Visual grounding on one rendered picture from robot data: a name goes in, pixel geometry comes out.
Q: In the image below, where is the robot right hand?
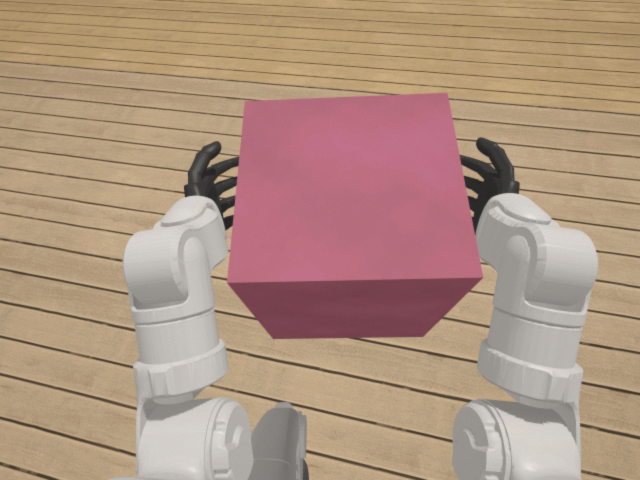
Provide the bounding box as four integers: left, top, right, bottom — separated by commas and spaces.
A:
460, 137, 520, 236

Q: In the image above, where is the left robot forearm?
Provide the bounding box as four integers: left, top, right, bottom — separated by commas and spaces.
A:
122, 196, 229, 472

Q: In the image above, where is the carton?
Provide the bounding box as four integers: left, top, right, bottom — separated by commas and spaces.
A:
227, 93, 483, 339

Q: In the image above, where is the left robot upper arm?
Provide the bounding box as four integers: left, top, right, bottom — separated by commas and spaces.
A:
108, 397, 253, 480

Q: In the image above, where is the right robot forearm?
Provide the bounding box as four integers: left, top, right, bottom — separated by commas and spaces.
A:
475, 193, 598, 473

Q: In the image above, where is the robot left hand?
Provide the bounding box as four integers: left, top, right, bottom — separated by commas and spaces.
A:
184, 141, 239, 230

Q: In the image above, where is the robot left thigh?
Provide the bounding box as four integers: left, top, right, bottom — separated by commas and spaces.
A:
248, 408, 307, 480

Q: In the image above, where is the robot left shin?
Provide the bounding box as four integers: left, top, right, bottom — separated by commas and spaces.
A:
275, 402, 303, 480

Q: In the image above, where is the right robot upper arm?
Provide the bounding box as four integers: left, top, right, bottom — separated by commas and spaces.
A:
452, 399, 582, 480

